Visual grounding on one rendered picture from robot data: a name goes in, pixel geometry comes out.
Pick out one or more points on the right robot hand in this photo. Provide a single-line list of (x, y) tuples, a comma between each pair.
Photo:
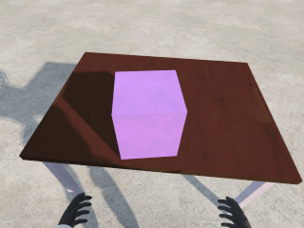
[(238, 217)]

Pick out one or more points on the table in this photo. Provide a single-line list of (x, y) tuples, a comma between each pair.
[(229, 131)]

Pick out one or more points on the carton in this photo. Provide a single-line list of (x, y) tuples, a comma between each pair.
[(148, 113)]

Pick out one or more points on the left robot hand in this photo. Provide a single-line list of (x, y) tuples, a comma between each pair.
[(71, 212)]

